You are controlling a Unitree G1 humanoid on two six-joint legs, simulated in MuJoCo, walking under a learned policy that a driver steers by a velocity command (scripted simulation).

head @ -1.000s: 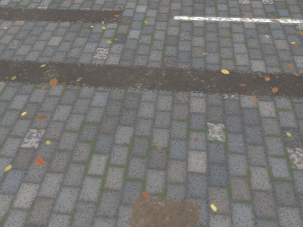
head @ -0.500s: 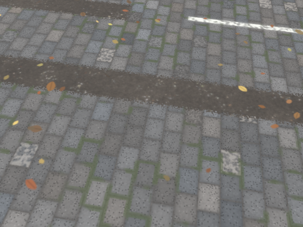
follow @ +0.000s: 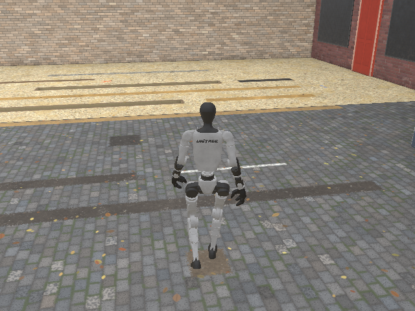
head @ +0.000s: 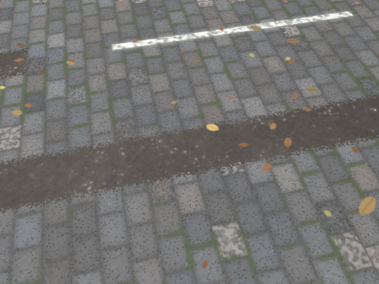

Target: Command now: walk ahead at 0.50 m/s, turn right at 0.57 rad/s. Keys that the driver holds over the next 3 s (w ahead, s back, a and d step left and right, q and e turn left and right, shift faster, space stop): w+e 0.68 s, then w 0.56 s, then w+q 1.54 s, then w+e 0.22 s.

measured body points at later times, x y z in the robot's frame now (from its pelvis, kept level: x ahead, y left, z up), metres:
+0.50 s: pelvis +0.28 +0.02 +0.01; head +0.32 +0.02 +0.45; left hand +0.34 +0.31 -0.12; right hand +0.43 -0.26 -0.07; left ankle +0.41 +0.10 -0.72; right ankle +0.09 -0.03 -0.68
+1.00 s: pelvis +0.50 -0.10 +0.01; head +0.53 -0.12 +0.46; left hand +0.81 -0.02 -0.08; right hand +0.33 -0.29 -0.13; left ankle +0.42 +0.10 -0.68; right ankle +0.54 -0.20 -0.72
